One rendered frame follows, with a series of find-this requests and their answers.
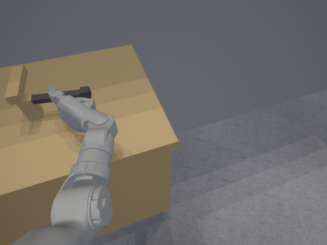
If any tap lever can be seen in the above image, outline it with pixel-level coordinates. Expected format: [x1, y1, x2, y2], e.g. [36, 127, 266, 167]
[31, 86, 91, 104]

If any left robot upper arm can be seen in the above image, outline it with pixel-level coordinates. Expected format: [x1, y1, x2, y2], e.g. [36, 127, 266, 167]
[11, 184, 113, 245]

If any left robot hand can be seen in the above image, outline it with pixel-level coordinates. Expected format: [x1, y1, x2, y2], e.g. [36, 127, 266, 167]
[47, 86, 96, 132]

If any counter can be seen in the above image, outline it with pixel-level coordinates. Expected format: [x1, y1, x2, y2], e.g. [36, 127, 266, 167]
[0, 45, 179, 245]

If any robot left forearm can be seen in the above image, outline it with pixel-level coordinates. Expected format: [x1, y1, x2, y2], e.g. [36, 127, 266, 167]
[51, 109, 118, 222]

